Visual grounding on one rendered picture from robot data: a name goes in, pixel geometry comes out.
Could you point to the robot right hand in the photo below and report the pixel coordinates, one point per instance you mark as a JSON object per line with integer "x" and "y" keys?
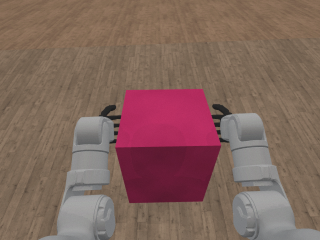
{"x": 225, "y": 112}

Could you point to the left robot forearm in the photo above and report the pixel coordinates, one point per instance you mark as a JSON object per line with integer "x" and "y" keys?
{"x": 89, "y": 165}

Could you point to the right robot forearm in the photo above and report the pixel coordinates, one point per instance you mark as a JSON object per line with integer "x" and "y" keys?
{"x": 251, "y": 157}

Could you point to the left robot upper arm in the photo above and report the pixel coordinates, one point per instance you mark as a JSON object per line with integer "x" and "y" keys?
{"x": 85, "y": 217}

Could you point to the right robot upper arm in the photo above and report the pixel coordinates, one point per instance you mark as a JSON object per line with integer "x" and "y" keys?
{"x": 266, "y": 215}

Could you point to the robot left hand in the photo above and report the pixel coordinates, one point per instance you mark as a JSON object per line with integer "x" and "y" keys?
{"x": 105, "y": 112}

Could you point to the carton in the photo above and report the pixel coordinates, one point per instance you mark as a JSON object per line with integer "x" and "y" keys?
{"x": 167, "y": 145}

